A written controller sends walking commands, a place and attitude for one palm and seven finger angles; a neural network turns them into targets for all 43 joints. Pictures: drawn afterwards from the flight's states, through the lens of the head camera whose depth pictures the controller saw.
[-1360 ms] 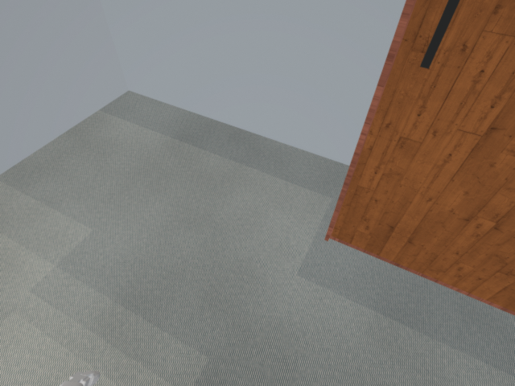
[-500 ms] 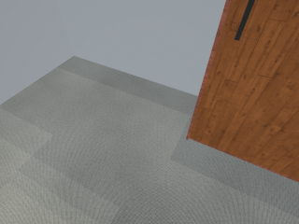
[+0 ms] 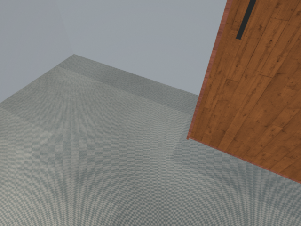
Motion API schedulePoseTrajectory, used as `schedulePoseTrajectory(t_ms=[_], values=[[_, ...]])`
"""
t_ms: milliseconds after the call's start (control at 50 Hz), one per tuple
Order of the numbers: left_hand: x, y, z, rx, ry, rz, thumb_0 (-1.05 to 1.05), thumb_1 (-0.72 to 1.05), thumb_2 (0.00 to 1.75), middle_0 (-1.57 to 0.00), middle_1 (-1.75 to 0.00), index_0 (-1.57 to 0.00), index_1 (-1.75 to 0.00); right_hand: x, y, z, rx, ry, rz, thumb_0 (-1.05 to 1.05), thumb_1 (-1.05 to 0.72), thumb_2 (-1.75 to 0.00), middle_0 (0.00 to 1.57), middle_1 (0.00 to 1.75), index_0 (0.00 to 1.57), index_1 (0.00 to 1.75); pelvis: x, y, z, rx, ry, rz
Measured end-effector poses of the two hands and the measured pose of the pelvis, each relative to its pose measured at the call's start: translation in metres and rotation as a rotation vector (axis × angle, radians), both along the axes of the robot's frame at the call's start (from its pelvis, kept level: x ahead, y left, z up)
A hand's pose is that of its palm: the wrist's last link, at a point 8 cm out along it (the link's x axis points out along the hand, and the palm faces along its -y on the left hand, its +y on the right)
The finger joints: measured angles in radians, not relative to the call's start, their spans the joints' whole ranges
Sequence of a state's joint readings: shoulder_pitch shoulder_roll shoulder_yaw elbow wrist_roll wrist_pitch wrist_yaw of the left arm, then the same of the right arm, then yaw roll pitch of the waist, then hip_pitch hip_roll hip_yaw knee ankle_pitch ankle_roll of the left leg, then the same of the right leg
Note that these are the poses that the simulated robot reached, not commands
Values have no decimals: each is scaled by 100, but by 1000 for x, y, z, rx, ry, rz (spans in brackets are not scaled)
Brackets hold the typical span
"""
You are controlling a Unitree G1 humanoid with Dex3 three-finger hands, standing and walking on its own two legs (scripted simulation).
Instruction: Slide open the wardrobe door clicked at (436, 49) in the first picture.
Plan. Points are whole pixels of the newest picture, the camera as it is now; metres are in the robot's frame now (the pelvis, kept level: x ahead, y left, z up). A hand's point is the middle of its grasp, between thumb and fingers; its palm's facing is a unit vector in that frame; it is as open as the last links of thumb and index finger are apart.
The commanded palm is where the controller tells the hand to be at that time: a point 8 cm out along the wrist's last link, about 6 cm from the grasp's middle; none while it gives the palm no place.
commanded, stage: look at it before walking up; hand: left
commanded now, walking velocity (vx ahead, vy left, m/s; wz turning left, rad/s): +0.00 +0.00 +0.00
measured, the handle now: (252, 0) +0.83 -0.33 +0.25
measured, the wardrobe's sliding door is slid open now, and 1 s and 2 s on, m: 0.00 0.00 0.00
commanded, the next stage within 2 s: turn to face it in 0.18 s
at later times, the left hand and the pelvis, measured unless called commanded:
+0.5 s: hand out of the picture +0.07 +0.24 -0.17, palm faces -0.06 -0.94 -0.33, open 7.3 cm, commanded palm none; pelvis +0.00 +0.00 -0.01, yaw -4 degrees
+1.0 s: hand out of the picture +0.05 +0.19 -0.18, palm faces -0.19 -0.96 -0.22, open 7.3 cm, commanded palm none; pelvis -0.03 +0.01 -0.01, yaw -15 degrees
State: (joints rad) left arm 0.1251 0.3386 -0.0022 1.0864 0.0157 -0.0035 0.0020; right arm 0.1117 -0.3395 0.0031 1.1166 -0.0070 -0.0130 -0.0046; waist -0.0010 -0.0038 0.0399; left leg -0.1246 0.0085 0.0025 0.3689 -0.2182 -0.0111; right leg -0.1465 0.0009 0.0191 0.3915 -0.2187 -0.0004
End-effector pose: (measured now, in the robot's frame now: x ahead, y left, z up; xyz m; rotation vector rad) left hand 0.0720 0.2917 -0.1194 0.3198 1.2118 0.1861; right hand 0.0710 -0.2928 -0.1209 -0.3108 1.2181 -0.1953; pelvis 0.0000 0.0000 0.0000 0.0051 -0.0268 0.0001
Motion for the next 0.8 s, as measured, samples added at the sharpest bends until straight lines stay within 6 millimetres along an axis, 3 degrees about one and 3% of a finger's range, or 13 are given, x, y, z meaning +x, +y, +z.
schedulePoseTrajectory(t_ms=[440,580,700,800], values=[[2,-2,-2,6,7,1,0,91,89,-20,-30,-21,-30,9,3,0,0,-40,-17,0,-91,-89,20,30,20,30,0,-1,-2,0,1,-34],[-5,-28,-20,-40,63,-52,0,91,90,-20,-30,-20,-30,-19,18,-18,55,-46,-103,0,-91,-89,20,30,20,30,-10,-4,-13,18,10,-104],[-13,-59,-31,-64,63,-84,0,91,90,-20,-30,-20,-30,-53,17,-46,110,-1,-175,0,-91,-89,20,30,20,30,-19,-16,-27,13,-2,-146],[-27,-75,-24,-91,90,-83,0,91,89,-20,-30,-21,-30,-69,19,-38,121,33,-211,0,-91,-89,20,30,20,30,-25,-16,-16,14,17,-174]])
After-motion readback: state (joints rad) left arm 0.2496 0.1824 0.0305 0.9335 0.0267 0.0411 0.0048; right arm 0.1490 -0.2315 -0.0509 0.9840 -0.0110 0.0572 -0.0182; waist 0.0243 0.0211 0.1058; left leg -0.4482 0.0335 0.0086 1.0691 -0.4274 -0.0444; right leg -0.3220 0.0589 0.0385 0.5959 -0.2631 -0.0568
